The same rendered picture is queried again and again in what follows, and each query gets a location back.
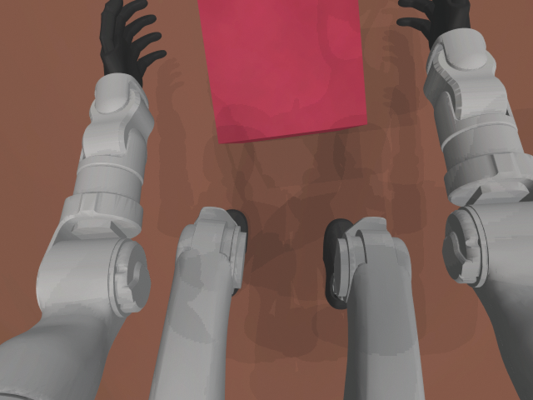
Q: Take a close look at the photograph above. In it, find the right robot upper arm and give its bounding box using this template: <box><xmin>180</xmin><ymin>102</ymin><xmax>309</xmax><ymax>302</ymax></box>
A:
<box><xmin>442</xmin><ymin>201</ymin><xmax>533</xmax><ymax>400</ymax></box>

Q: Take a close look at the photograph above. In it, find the left robot foot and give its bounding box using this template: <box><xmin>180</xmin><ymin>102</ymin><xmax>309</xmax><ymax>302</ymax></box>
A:
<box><xmin>227</xmin><ymin>209</ymin><xmax>248</xmax><ymax>296</ymax></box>

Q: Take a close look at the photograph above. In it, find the left robot hand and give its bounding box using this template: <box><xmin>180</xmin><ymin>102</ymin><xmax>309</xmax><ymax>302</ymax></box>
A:
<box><xmin>100</xmin><ymin>0</ymin><xmax>167</xmax><ymax>87</ymax></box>

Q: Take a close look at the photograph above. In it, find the right robot forearm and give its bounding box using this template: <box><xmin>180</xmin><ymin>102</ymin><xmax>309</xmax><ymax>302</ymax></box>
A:
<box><xmin>423</xmin><ymin>28</ymin><xmax>533</xmax><ymax>207</ymax></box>

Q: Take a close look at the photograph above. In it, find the carton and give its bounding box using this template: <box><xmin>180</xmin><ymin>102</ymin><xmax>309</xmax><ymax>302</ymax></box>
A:
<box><xmin>197</xmin><ymin>0</ymin><xmax>367</xmax><ymax>144</ymax></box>

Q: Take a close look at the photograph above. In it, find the right robot shin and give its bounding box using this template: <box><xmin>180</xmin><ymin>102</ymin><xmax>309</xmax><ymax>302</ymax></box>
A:
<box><xmin>332</xmin><ymin>217</ymin><xmax>411</xmax><ymax>301</ymax></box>

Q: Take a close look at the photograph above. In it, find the right robot hand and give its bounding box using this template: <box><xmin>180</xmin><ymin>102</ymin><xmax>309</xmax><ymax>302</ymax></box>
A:
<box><xmin>396</xmin><ymin>0</ymin><xmax>471</xmax><ymax>50</ymax></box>

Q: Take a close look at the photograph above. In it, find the left robot forearm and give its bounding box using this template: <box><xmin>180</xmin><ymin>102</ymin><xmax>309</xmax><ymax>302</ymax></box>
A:
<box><xmin>36</xmin><ymin>72</ymin><xmax>154</xmax><ymax>311</ymax></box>

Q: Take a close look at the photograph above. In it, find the left robot upper arm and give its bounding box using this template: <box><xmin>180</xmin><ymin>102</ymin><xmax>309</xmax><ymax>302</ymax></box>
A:
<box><xmin>0</xmin><ymin>237</ymin><xmax>151</xmax><ymax>400</ymax></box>

